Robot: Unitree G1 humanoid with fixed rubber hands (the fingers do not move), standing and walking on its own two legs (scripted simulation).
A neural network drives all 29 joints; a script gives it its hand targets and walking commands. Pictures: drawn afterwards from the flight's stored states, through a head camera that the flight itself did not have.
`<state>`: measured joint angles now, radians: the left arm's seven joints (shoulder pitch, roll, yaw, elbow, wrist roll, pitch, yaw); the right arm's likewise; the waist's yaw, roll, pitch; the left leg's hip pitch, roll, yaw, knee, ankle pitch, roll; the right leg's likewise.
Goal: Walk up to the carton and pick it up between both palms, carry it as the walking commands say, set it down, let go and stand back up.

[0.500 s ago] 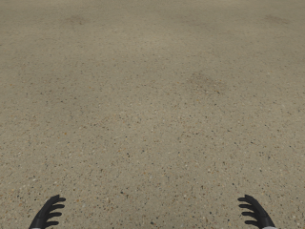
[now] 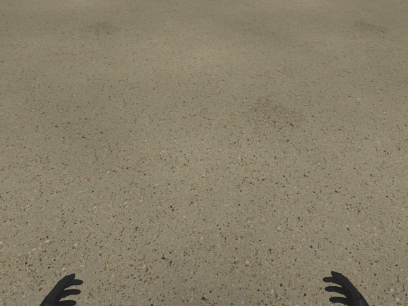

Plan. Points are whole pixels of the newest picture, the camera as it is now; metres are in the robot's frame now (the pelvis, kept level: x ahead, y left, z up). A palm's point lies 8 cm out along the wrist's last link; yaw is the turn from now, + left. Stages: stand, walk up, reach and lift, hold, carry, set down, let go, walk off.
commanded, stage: stand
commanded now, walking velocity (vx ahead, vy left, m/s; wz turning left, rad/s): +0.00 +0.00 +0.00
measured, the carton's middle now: out of the picture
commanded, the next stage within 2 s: walk up in 1.32 s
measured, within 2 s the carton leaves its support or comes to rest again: neither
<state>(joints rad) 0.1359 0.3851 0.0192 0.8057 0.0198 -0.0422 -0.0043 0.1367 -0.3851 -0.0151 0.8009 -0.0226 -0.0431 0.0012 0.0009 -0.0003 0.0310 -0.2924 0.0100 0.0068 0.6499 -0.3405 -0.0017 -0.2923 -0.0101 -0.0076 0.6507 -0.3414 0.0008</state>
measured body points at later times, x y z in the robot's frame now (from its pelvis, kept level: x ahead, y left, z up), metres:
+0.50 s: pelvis +0.00 +0.00 +0.02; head +0.00 +0.00 +0.47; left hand +0.13 +0.31 -0.09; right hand +0.13 -0.31 -0.09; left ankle +0.00 +0.12 -0.72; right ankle +0.00 -0.12 -0.72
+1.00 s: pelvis +0.00 +0.00 +0.02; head +0.00 +0.00 +0.47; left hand +0.11 +0.32 -0.09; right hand +0.11 -0.32 -0.09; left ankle +0.00 +0.12 -0.72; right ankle +0.00 -0.12 -0.72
